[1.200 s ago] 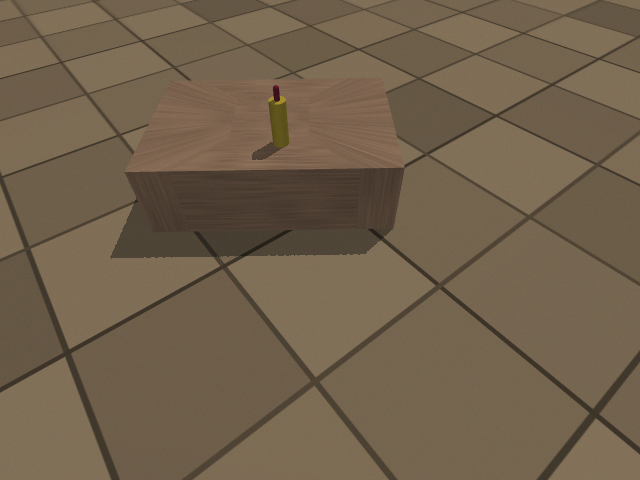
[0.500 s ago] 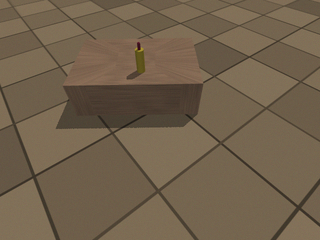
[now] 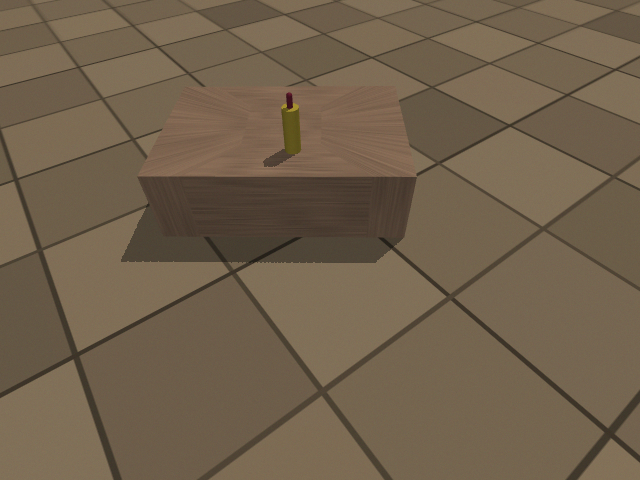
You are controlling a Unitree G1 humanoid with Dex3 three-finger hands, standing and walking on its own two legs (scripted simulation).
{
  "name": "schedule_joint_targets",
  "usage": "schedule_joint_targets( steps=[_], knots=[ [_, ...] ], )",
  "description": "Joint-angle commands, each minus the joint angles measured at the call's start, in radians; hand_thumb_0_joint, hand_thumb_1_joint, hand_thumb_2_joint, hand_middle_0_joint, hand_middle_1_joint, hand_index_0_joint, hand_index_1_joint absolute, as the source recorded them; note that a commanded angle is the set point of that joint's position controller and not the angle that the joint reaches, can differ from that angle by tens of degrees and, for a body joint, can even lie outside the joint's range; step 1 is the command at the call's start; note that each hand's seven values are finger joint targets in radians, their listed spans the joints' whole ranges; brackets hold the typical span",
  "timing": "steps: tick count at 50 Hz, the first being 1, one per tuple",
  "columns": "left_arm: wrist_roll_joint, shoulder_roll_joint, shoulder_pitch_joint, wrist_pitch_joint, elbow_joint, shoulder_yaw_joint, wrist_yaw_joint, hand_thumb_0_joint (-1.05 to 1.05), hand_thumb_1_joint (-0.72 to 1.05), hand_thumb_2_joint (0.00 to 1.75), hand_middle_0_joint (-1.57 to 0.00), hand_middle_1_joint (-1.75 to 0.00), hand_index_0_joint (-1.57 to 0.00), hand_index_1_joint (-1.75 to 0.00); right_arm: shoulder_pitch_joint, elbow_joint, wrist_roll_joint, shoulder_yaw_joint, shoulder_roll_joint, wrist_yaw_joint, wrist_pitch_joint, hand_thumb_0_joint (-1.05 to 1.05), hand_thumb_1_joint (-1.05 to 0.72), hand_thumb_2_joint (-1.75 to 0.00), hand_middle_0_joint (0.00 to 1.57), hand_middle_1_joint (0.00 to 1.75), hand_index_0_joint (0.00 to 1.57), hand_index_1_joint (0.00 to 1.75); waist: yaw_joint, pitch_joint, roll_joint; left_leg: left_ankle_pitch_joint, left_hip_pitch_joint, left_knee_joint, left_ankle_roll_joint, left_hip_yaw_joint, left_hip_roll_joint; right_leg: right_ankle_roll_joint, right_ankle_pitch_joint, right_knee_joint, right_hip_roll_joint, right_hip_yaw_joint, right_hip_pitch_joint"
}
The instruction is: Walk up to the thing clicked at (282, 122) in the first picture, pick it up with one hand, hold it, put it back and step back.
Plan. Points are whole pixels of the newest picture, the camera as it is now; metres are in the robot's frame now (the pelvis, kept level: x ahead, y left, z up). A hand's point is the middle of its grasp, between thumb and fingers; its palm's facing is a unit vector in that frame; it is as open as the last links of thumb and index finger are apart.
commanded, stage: walk up
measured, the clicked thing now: (291, 122) +1.42 +0.10 -0.33
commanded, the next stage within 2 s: none
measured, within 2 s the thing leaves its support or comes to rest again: neither
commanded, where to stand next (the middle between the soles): +0.81 +0.29 m, yaw +6 degrees
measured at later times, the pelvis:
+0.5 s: pelvis +0.15 +0.11 -0.01, yaw +6 degrees
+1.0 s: pelvis +0.37 +0.14 -0.01, yaw +10 degrees
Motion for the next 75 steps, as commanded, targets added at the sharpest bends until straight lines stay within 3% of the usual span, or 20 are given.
schedule_joint_targets(
  steps=[1,8,12,13,14,15,20,25,32,34,35,41,49,53,54,55,56,61,71,75],
  knots=[
    [0.005,0.35,0.025,-0.048,-0.114,0.11,0.025,0.0,0.9,0.9,-0.2,-0.3,-0.2,-0.3,-0.121,-0.178,-0.017,-0.078,-0.235,0.031,-0.021,0.0,-0.9,-0.9,0.2,0.3,0.2,0.3,0.058,0.123,-0.064,-0.007,-0.511,0.364,-0.011,-0.12,0.113,-0.235,-0.412,-0.272,-0.427,0.46,0.098],
    [0.008,0.371,-0.007,-0.059,-0.191,0.112,0.004,0.0,0.9,0.9,-0.2,-0.3,-0.2,-0.3,-0.041,-0.21,-0.006,-0.114,-0.217,0.074,-0.024,0.0,-0.9,-0.9,0.2,0.3,0.2,0.3,0.01,0.099,-0.178,0.118,-0.179,0.107,-0.043,0.02,0.113,-0.144,-0.221,-0.185,-0.27,0.086,-0.126],
    [0.008,0.313,0.01,-0.041,-0.196,0.086,0.001,0.0,0.9,0.9,-0.2,-0.3,-0.2,-0.3,0.216,-0.13,-0.004,-0.149,-0.261,0.054,-0.036,0.0,-0.9,-0.9,0.2,0.3,0.2,0.3,-0.123,-0.032,0.019,0.11,0.239,0.017,-0.013,0.144,0.0,-0.101,-0.014,0.264,-0.181,-0.05,-0.299],
    [-0.001,0.242,0.09,-0.035,-0.198,0.063,-0.005,0.0,0.9,0.9,-0.2,-0.3,-0.2,-0.3,0.336,-0.112,-0.009,-0.17,-0.329,0.036,-0.044,0.0,-0.9,-0.9,0.2,0.3,0.2,0.3,-0.167,-0.082,0.244,-0.143,0.36,-0.134,0.056,-0.045,0.076,-0.058,-0.003,0.653,-0.093,-0.106,-0.411],
    [-0.028,0.195,0.071,-0.039,-0.23,0.051,-0.002,0.0,0.9,0.9,-0.2,-0.3,-0.2,-0.3,0.341,-0.147,-0.004,-0.172,-0.427,0.029,-0.057,0.0,-0.9,-0.9,0.2,0.3,0.2,0.3,-0.163,-0.07,0.422,-0.298,0.337,-0.396,0.161,-0.646,0.325,-0.019,-0.318,0.824,0.081,-0.004,-0.615],
    [-0.018,0.297,0.02,-0.039,-0.233,0.059,0.011,0.0,0.9,0.9,-0.2,-0.3,-0.2,-0.3,0.262,-0.178,0.029,-0.179,-0.46,0.027,-0.054,0.0,-0.9,-0.9,0.2,0.3,0.2,0.3,-0.131,-0.051,0.226,-0.393,0.201,-0.451,0.245,-0.774,0.403,-0.039,-0.294,0.879,-0.011,0.14,-0.567],
    [-0.034,0.315,0.155,-0.022,-0.148,0.068,-0.015,0.0,0.9,0.9,-0.2,-0.3,-0.2,-0.3,0.108,-0.244,0.025,-0.111,-0.3,0.01,-0.078,0.0,-0.9,-0.9,0.2,0.3,0.2,0.3,0.001,0.064,0.113,-0.09,-0.051,-0.377,0.149,-0.224,0.219,0.002,-0.035,0.646,-0.115,0.08,-0.394],
    [-0.017,0.28,0.061,-0.027,-0.219,0.072,-0.038,0.0,0.9,0.9,-0.2,-0.3,-0.2,-0.3,0.155,-0.274,0.022,-0.113,-0.312,0.012,-0.091,0.0,-0.9,-0.9,0.2,0.3,0.2,0.3,-0.024,0.113,0.129,-0.048,-0.035,-0.382,0.211,-0.186,0.259,0.021,0.013,0.384,-0.129,0.048,-0.393],
    [-0.013,0.291,0.23,-0.061,-0.189,0.103,-0.019,0.0,0.9,0.9,-0.2,-0.3,-0.2,-0.3,0.136,-0.326,0.025,-0.081,-0.239,0.011,-0.075,0.0,-0.9,-0.9,0.2,0.3,0.2,0.3,0.08,-0.033,-0.06,0.221,-0.187,0.049,0.114,-0.013,0.135,-0.011,0.062,0.16,-0.017,-0.021,0.119],
    [-0.015,0.432,0.342,-0.083,-0.205,0.134,0.004,0.0,0.9,0.9,-0.2,-0.3,-0.2,-0.3,0.21,-0.344,0.031,-0.054,-0.168,0.008,-0.073,0.0,-0.9,-0.9,0.2,0.3,0.2,0.3,0.1,-0.08,-0.318,-0.142,-0.464,0.54,0.014,0.038,-0.077,-0.147,-0.252,-0.151,-0.436,0.682,0.258],
    [-0.029,0.438,0.283,-0.079,-0.219,0.123,0.005,0.0,0.9,0.9,-0.2,-0.3,-0.2,-0.3,0.166,-0.315,0.02,-0.079,-0.259,-0.007,-0.059,0.0,-0.9,-0.9,0.2,0.3,0.2,0.3,0.087,-0.029,-0.179,-0.148,-0.465,0.63,0.011,-0.087,-0.017,-0.216,-0.323,-0.162,-0.483,0.767,0.132],
    [-0.027,0.322,0.188,-0.086,-0.269,0.091,0.009,0.0,0.9,0.9,-0.2,-0.3,-0.2,-0.3,0.182,-0.261,0.024,-0.081,-0.229,0.02,-0.049,0.0,-0.9,-0.9,0.2,0.3,0.2,0.3,0.023,0.037,-0.166,0.053,-0.348,0.429,-0.026,-0.063,0.043,-0.187,0.115,-0.118,-0.28,0.209,-0.041],
    [-0.023,0.358,0.229,-0.081,-0.287,0.093,0.007,0.0,0.9,0.9,-0.2,-0.3,-0.2,-0.3,-0.008,-0.33,0.013,-0.087,-0.194,0.055,-0.055,0.0,-0.9,-0.9,0.2,0.3,0.2,0.3,0.052,0.03,-0.15,0.209,-0.217,0.076,-0.02,0.074,0.057,-0.16,0.209,-0.049,-0.264,0.061,-0.063],
    [-0.027,0.321,0.201,-0.068,-0.307,0.067,0.014,0.0,0.9,0.9,-0.2,-0.3,-0.2,-0.3,0.179,-0.27,0.005,-0.12,-0.257,0.045,-0.067,0.0,-0.9,-0.9,0.2,0.3,0.2,0.3,-0.07,-0.067,0.007,0.181,0.178,-0.017,0.033,0.077,0.015,-0.103,0.259,0.283,-0.219,-0.004,-0.235],
    [-0.033,0.257,0.252,-0.063,-0.31,0.044,0.016,0.0,0.9,0.9,-0.2,-0.3,-0.2,-0.3,0.286,-0.249,-0.007,-0.144,-0.325,0.032,-0.072,0.0,-0.9,-0.9,0.2,0.3,0.2,0.3,-0.118,-0.125,0.213,-0.026,0.299,-0.133,0.092,-0.1,0.117,-0.062,0.169,0.608,-0.128,-0.067,-0.351],
    [-0.044,0.223,0.264,-0.058,-0.32,0.04,0.015,0.0,0.9,0.9,-0.2,-0.3,-0.2,-0.3,0.296,-0.282,0.006,-0.159,-0.403,0.021,-0.076,0.0,-0.9,-0.9,0.2,0.3,0.2,0.3,-0.11,-0.118,0.334,-0.176,0.355,-0.304,0.178,-0.589,0.358,-0.023,-0.241,0.772,0.038,-0.026,-0.589],
    [-0.033,0.321,0.229,-0.052,-0.297,0.058,0.029,0.0,0.9,0.9,-0.2,-0.3,-0.2,-0.3,0.257,-0.293,0.043,-0.164,-0.414,0.017,-0.069,0.0,-0.9,-0.9,0.2,0.3,0.2,0.3,-0.102,-0.108,0.186,-0.195,0.248,-0.325,0.238,-0.63,0.406,-0.037,-0.263,0.851,-0.029,0.095,-0.556],
    [-0.037,0.288,0.316,-0.04,-0.219,0.058,0.009,0.0,0.9,0.9,-0.2,-0.3,-0.2,-0.3,0.124,-0.324,0.042,-0.1,-0.274,0.001,-0.09,0.0,-0.9,-0.9,0.2,0.3,0.2,0.3,0.01,0.016,0.126,0.285,0.025,-0.285,0.147,-0.169,0.245,-0.004,-0.06,0.7,-0.103,0.1,-0.423],
    [-0.023,0.228,0.138,-0.045,-0.278,0.062,-0.012,0.0,0.9,0.9,-0.2,-0.3,-0.2,-0.3,0.184,-0.357,0.023,-0.105,-0.278,0.005,-0.083,0.0,-0.9,-0.9,0.2,0.3,0.2,0.3,-0.034,0.06,0.1,0.38,0.042,-0.256,0.176,-0.051,0.219,0.011,0.088,0.275,-0.08,-0.013,-0.348],
    [-0.022,0.244,0.257,-0.064,-0.242,0.079,0.003,0.0,0.9,0.9,-0.2,-0.3,-0.2,-0.3,0.145,-0.39,0.033,-0.091,-0.252,0.006,-0.065,0.0,-0.9,-0.9,0.2,0.3,0.2,0.3,0.052,-0.024,0.002,0.368,-0.062,-0.017,0.125,-0.001,0.173,-0.011,0.142,0.13,-0.007,-0.034,-0.016]
  ],
)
